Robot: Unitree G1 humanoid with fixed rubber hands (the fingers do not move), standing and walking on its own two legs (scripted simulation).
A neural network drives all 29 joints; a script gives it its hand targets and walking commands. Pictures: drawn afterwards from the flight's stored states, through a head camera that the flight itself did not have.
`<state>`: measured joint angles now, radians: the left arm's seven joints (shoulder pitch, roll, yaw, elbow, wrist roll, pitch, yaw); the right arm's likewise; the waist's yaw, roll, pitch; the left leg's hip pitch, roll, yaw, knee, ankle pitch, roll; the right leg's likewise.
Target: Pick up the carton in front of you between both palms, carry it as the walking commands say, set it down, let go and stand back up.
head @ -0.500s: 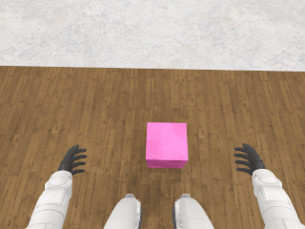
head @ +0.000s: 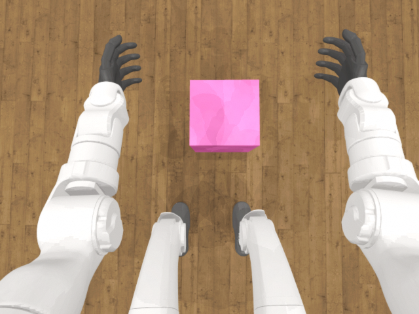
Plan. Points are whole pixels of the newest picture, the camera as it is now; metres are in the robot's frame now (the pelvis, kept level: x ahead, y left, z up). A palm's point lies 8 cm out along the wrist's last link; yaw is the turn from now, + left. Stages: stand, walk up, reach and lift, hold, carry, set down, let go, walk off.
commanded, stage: reach and lift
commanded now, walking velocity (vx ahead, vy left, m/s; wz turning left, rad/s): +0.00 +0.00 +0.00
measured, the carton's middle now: (222, 120) +0.52 -0.04 -0.54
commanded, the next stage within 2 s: none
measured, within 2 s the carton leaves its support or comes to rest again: leaves its support in 1.88 s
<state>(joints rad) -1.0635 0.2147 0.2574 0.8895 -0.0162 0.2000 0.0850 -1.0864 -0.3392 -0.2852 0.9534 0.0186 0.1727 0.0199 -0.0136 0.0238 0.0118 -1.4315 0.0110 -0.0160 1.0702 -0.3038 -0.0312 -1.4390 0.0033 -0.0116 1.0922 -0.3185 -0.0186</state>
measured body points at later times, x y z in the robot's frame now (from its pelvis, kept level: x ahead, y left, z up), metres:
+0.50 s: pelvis +0.00 +0.01 -0.12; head +0.35 -0.02 +0.17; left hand +0.54 +0.16 -0.28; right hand +0.52 -0.23 -0.28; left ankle +0.08 +0.14 -0.63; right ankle +0.08 -0.11 -0.63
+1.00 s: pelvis -0.04 +0.01 -0.28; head +0.34 -0.01 -0.05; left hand +0.54 +0.15 -0.46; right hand +0.52 -0.22 -0.46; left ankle +0.08 +0.14 -0.63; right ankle +0.08 -0.11 -0.63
